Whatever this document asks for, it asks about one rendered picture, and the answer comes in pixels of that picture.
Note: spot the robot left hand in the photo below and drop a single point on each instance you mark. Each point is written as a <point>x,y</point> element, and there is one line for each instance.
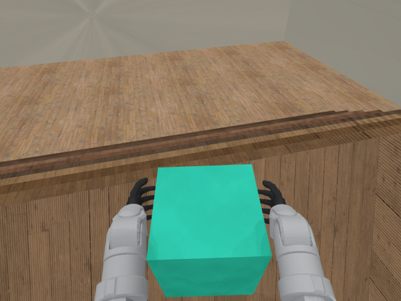
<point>136,193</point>

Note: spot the right robot forearm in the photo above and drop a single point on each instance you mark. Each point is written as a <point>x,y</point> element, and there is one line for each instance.
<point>300,270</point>

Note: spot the robot right hand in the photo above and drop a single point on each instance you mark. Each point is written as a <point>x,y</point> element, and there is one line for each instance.
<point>274,194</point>

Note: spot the left robot forearm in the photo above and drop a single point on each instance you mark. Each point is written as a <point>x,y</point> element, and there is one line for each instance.
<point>123,276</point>

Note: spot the carton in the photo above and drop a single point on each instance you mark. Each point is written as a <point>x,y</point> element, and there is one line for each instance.
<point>207,235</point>

